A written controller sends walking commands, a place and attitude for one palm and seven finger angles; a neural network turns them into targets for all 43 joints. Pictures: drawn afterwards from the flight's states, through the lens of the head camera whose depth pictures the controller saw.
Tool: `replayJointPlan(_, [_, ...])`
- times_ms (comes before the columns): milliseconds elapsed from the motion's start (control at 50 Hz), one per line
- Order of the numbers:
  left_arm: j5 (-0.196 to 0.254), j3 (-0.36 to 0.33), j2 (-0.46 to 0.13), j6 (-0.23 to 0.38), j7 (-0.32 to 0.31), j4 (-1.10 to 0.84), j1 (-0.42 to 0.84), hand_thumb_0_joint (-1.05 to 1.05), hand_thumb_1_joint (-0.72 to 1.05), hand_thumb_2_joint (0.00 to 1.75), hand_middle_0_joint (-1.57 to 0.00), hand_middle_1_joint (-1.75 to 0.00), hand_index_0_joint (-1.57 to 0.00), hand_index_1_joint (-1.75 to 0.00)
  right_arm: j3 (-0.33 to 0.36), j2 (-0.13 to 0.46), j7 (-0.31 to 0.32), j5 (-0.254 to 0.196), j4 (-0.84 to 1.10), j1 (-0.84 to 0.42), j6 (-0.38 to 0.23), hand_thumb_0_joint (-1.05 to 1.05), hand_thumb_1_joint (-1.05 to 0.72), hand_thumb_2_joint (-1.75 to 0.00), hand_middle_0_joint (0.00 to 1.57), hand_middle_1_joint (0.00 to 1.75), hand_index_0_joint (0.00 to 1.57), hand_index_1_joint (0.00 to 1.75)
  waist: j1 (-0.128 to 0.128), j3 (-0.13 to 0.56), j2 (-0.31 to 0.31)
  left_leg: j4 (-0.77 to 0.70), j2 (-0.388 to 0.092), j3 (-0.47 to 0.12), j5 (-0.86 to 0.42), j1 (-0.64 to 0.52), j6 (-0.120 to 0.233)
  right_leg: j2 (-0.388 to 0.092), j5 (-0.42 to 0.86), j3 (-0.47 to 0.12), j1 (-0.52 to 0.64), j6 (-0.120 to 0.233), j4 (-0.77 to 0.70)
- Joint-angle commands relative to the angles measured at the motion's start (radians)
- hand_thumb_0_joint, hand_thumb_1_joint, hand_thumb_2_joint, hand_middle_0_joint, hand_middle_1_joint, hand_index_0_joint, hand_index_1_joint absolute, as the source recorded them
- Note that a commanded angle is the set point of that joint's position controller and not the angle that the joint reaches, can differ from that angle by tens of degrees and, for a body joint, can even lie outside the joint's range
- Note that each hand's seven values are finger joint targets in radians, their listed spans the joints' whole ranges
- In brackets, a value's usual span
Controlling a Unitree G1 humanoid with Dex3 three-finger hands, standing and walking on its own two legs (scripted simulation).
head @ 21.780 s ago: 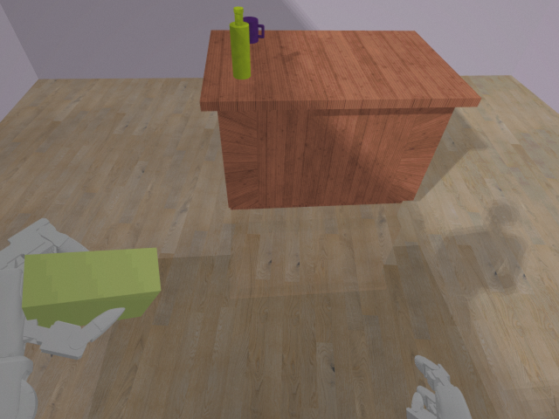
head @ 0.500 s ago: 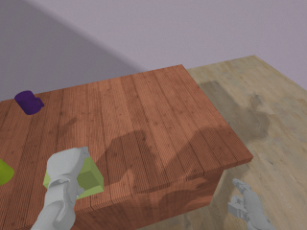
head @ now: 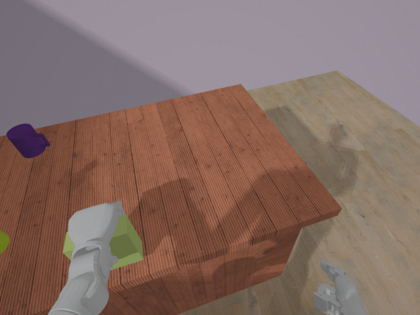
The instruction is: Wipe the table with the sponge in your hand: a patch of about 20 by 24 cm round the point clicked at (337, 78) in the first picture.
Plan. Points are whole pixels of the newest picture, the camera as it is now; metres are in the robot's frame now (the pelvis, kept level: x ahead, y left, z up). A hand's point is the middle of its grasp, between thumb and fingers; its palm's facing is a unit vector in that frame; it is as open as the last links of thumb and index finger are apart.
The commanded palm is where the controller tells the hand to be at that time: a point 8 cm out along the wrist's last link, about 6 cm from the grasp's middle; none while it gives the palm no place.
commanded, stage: lower the sponge onto the table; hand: left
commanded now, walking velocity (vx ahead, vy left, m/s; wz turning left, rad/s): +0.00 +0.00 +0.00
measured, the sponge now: (110, 250) +0.24 +0.27 -0.05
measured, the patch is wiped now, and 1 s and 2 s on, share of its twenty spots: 0.00 0.25 0.45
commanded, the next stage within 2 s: wipe forward along the first lane in 0.52 s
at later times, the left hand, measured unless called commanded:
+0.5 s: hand (104, 241) +0.25 +0.27 -0.02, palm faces -0.09 -0.09 -0.99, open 9.0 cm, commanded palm +0.22 +0.27 +0.04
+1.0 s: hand (103, 229) +0.27 +0.29 -0.02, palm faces -0.12 -0.04 -0.99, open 9.0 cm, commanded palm +0.26 +0.29 +0.02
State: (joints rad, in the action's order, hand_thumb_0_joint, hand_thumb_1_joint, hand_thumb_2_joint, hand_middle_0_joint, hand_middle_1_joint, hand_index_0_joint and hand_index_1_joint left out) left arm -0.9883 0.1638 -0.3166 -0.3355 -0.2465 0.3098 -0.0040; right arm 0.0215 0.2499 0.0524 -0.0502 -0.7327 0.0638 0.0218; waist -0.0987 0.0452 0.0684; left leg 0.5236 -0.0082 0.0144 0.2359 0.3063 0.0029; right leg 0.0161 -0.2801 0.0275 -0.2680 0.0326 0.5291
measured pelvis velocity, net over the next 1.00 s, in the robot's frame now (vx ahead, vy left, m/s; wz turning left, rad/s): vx -0.01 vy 0.00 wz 0.01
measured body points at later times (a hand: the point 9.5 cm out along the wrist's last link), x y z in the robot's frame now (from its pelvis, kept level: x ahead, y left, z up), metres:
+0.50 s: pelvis +0.00 +0.00 +0.00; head +0.00 -0.02 +0.45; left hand +0.25 +0.27 +0.04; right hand +0.22 -0.23 -0.10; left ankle +0.02 +0.12 -0.73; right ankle +0.00 -0.10 -0.73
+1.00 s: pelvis -0.01 +0.00 -0.01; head +0.01 -0.03 +0.44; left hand +0.28 +0.29 +0.03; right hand +0.17 -0.24 -0.13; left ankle +0.02 +0.12 -0.73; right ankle +0.00 -0.10 -0.73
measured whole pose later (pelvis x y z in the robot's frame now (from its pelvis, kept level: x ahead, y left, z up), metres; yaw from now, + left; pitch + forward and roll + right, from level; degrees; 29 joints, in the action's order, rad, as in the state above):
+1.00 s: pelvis -0.01 +0.00 -0.01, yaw +1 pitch +6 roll +0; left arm -1.00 0.10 -0.35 -0.29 -0.29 0.58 0.20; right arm 0.02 0.25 0.07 -0.06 -0.73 0.11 0.07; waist -0.07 0.09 0.06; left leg 0.64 -0.01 0.00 0.26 0.49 0.00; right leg 0.02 -0.30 0.04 -0.45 0.03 0.64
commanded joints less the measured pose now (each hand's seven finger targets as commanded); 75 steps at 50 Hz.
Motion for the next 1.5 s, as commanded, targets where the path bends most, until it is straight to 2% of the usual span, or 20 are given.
replayJointPlan(0, [-0.033, -0.120, -0.185, 0.000, -0.056, -0.177, 0.249, 0.00, 0.10, 1.30, -1.20, -1.60, -1.20, -1.60, 0.035, 0.112, 0.002, -0.002, 0.166, -0.186, -0.048, 0.00, -0.90, -0.90, 0.20, 0.30, 0.20, 0.30, -0.005, 0.203, -0.029, -0.045, 0.035, -0.069, -0.142, -0.125, 0.033, 0.016, 0.160, -0.078, -0.012, 0.046, -0.094])
replayJointPlan(80, [-0.023, -0.073, -0.139, -0.009, -0.052, -0.140, 0.246, 0.00, 0.10, 1.30, -1.20, -1.60, -1.20, -1.60, 0.033, 0.110, -0.001, -0.007, 0.173, -0.179, -0.044, 0.00, -0.90, -0.90, 0.20, 0.30, 0.20, 0.30, 0.007, 0.209, -0.066, -0.037, 0.034, -0.062, -0.137, -0.106, 0.036, 0.012, 0.172, -0.063, -0.017, 0.039, -0.084])
replayJointPlan(200, [-0.035, -0.149, -0.212, 0.008, -0.064, -0.155, 0.221, 0.00, 0.10, 1.30, -1.20, -1.60, -1.20, -1.60, 0.040, 0.119, -0.002, 0.002, 0.170, -0.165, -0.035, 0.00, -0.90, -0.90, 0.20, 0.30, 0.20, 0.30, -0.001, 0.245, -0.053, -0.016, 0.037, -0.062, -0.179, -0.102, 0.034, 0.012, 0.258, -0.085, 0.009, 0.044, -0.065])
replayJointPlan(260, [-0.037, -0.092, -0.149, 0.016, -0.072, -0.156, 0.235, 0.00, 0.10, 1.30, -1.20, -1.60, -1.20, -1.60, 0.040, 0.111, -0.005, 0.000, 0.176, -0.162, -0.036, 0.00, -0.90, -0.90, 0.20, 0.30, 0.20, 0.30, 0.016, 0.226, -0.055, -0.006, 0.032, -0.056, -0.172, -0.096, 0.036, 0.009, 0.246, -0.062, -0.025, 0.038, -0.057])
replayJointPlan(300, [-0.037, -0.146, -0.196, 0.010, -0.079, -0.141, 0.209, 0.00, 0.10, 1.30, -1.20, -1.60, -1.20, -1.60, 0.044, 0.118, -0.005, 0.002, 0.169, -0.161, -0.032, 0.00, -0.90, -0.90, 0.20, 0.30, 0.20, 0.30, 0.002, 0.227, -0.053, -0.006, 0.034, -0.061, -0.176, -0.094, 0.034, 0.013, 0.253, -0.081, -0.016, 0.044, -0.059])
replayJointPlan(480, [-0.027, -0.089, -0.140, -0.007, -0.073, -0.094, 0.181, 0.00, 0.10, 1.30, -1.20, -1.60, -1.20, -1.60, 0.040, 0.114, -0.005, -0.006, 0.177, -0.155, -0.019, 0.00, -0.90, -0.90, 0.20, 0.30, 0.20, 0.30, 0.015, 0.208, -0.071, 0.004, 0.037, -0.053, -0.143, -0.057, 0.036, 0.009, 0.230, -0.067, -0.038, 0.037, -0.051])
replayJointPlan(600, [-0.025, -0.144, -0.182, 0.002, -0.074, -0.075, 0.139, 0.00, 0.10, 1.30, -1.20, -1.60, -1.20, -1.60, 0.045, 0.121, -0.003, -0.004, 0.176, -0.147, -0.012, 0.00, -0.90, -0.90, 0.20, 0.30, 0.20, 0.30, 0.003, 0.220, -0.072, 0.008, 0.038, -0.058, -0.134, -0.040, 0.033, 0.013, 0.225, -0.082, -0.034, 0.042, -0.047])
replayJointPlan(680, [-0.037, -0.119, -0.182, -0.002, -0.077, 0.003, 0.250, 0.00, 0.10, 1.30, -1.20, -1.60, -1.20, -1.60, 0.038, 0.121, 0.006, -0.008, 0.165, -0.135, -0.004, 0.00, -0.90, -0.90, 0.20, 0.30, 0.20, 0.30, 0.033, 0.149, -0.096, 0.010, 0.038, -0.053, -0.064, 0.007, 0.035, 0.011, 0.135, -0.072, -0.097, 0.034, -0.057])
replayJointPlan(700, [-0.042, -0.161, -0.227, 0.000, -0.082, 0.010, 0.289, 0.00, 0.10, 1.30, -1.20, -1.60, -1.20, -1.60, 0.040, 0.127, 0.010, -0.007, 0.153, -0.128, -0.001, 0.00, -0.90, -0.90, 0.20, 0.30, 0.20, 0.30, 0.030, 0.154, -0.094, 0.008, 0.038, -0.056, -0.053, 0.007, 0.034, 0.013, 0.114, -0.081, -0.098, 0.038, -0.057])
replayJointPlan(720, [-0.044, -0.120, -0.187, 0.003, -0.079, 0.014, 0.294, 0.00, 0.10, 1.30, -1.20, -1.60, -1.20, -1.60, 0.041, 0.122, 0.013, -0.008, 0.163, -0.120, -0.002, 0.00, -0.90, -0.90, 0.20, 0.30, 0.20, 0.30, 0.035, 0.168, -0.086, 0.012, 0.039, -0.047, -0.049, 0.009, 0.038, 0.012, 0.106, -0.064, -0.097, 0.033, -0.051])
replayJointPlan(800, [-0.053, -0.153, -0.227, 0.015, -0.082, 0.086, 0.361, 0.00, 0.10, 1.30, -1.20, -1.60, -1.20, -1.60, 0.043, 0.129, 0.021, -0.009, 0.145, -0.103, 0.001, 0.00, -0.90, -0.90, 0.20, 0.30, 0.20, 0.30, 0.039, 0.190, -0.088, 0.023, 0.037, -0.052, -0.029, 0.025, 0.034, 0.015, 0.071, -0.072, -0.125, 0.036, -0.043])
replayJointPlan(860, [-0.040, -0.091, -0.163, 0.027, -0.077, 0.127, 0.402, 0.00, 0.10, 1.30, -1.20, -1.60, -1.20, -1.60, 0.041, 0.123, 0.021, -0.013, 0.150, -0.087, -0.001, 0.00, -0.90, -0.90, 0.20, 0.30, 0.20, 0.30, 0.055, 0.200, -0.086, 0.035, 0.034, -0.045, -0.009, 0.042, 0.035, 0.012, 0.052, -0.051, -0.151, 0.030, -0.033])
replayJointPlan(900, [-0.039, -0.155, -0.232, 0.029, -0.079, 0.187, 0.405, 0.00, 0.10, 1.30, -1.20, -1.60, -1.20, -1.60, 0.045, 0.136, 0.025, -0.011, 0.134, -0.069, 0.004, 0.00, -0.90, -0.90, 0.20, 0.30, 0.20, 0.30, 0.053, 0.214, -0.113, 0.044, 0.033, -0.047, -0.003, 0.065, 0.034, 0.015, 0.052, -0.067, -0.146, 0.031, -0.031])
replayJointPlan(980, [-0.035, -0.145, -0.230, 0.054, -0.076, 0.251, 0.444, 0.00, 0.10, 1.30, -1.20, -1.60, -1.20, -1.60, 0.043, 0.135, 0.029, -0.012, 0.138, -0.042, 0.005, 0.00, -0.90, -0.90, 0.20, 0.30, 0.20, 0.30, 0.070, 0.213, -0.158, 0.072, 0.035, -0.037, 0.014, 0.127, 0.040, 0.007, 0.065, -0.066, -0.156, 0.017, -0.019])
replayJointPlan(1000, [-0.042, -0.185, -0.280, 0.058, -0.078, 0.278, 0.466, 0.00, 0.10, 1.30, -1.20, -1.60, -1.20, -1.60, 0.044, 0.142, 0.030, -0.010, 0.127, -0.033, 0.007, 0.00, -0.90, -0.90, 0.20, 0.30, 0.20, 0.30, 0.071, 0.198, -0.143, 0.073, 0.034, -0.042, 0.029, 0.141, 0.037, 0.009, 0.043, -0.076, -0.169, 0.020, -0.021])
replayJointPlan(1080, [-0.049, -0.161, -0.263, 0.089, -0.081, 0.329, 0.516, 0.00, 0.10, 1.30, -1.20, -1.60, -1.20, -1.60, 0.048, 0.140, 0.030, -0.011, 0.125, 0.003, 0.003, 0.00, -0.90, -0.90, 0.20, 0.30, 0.20, 0.30, 0.085, 0.221, -0.132, 0.103, 0.030, -0.029, 0.029, 0.168, 0.042, 0.005, 0.048, -0.064, -0.196, 0.014, -0.001])
replayJointPlan(1100, [-0.052, -0.210, -0.315, 0.091, -0.086, 0.349, 0.509, 0.00, 0.10, 1.30, -1.20, -1.60, -1.20, -1.60, 0.051, 0.147, 0.029, -0.009, 0.116, 0.015, 0.005, 0.00, -0.90, -0.90, 0.20, 0.30, 0.20, 0.30, 0.072, 0.244, -0.118, 0.107, 0.032, -0.033, 0.025, 0.178, 0.040, 0.009, 0.056, -0.073, -0.182, 0.019, 0.007])
replayJointPlan(1160, [-0.041, -0.166, -0.268, 0.103, -0.088, 0.386, 0.528, 0.00, 0.10, 1.30, -1.20, -1.60, -1.20, -1.60, 0.051, 0.142, 0.026, -0.012, 0.123, 0.030, 0.005, 0.00, -0.90, -0.90, 0.20, 0.30, 0.20, 0.30, 0.090, 0.228, -0.125, 0.123, 0.028, -0.025, 0.041, 0.207, 0.042, 0.004, 0.040, -0.063, -0.212, 0.012, 0.010])
replayJointPlan(1320, [-0.045, -0.206, -0.341, 0.138, -0.107, 0.469, 0.640, 0.00, 0.10, 1.30, -1.20, -1.60, -1.20, -1.60, 0.056, 0.152, 0.022, -0.010, 0.107, 0.088, 0.001, 0.00, -0.90, -0.90, 0.20, 0.30, 0.20, 0.30, 0.108, 0.261, -0.131, 0.157, 0.021, -0.024, 0.075, 0.261, 0.048, 0.008, -0.010, -0.057, -0.246, 0.007, 0.035])
replayJointPlan(1480, [-0.044, -0.178, -0.326, 0.149, -0.122, 0.560, 0.706, 0.00, 0.10, 1.30, -1.20, -1.60, -1.20, -1.60, 0.057, 0.153, 0.013, -0.013, 0.099, 0.122, -0.002, 0.00, -0.90, -0.90, 0.20, 0.30, 0.20, 0.30, 0.128, 0.251, -0.135, 0.178, 0.017, -0.025, 0.109, 0.301, 0.050, 0.011, -0.056, -0.047, -0.304, 0.004, 0.041])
